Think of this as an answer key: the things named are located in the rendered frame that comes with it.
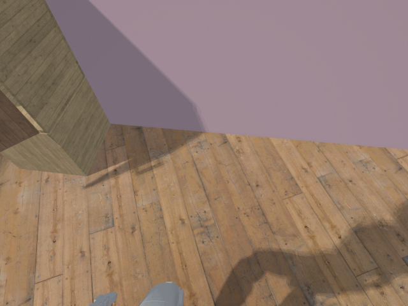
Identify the robot left thigh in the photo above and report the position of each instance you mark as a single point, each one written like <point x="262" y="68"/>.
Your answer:
<point x="164" y="294"/>

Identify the robot left hand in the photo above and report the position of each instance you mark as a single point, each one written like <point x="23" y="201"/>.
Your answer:
<point x="105" y="300"/>

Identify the cupboard door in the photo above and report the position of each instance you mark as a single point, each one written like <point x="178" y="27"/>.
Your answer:
<point x="14" y="126"/>

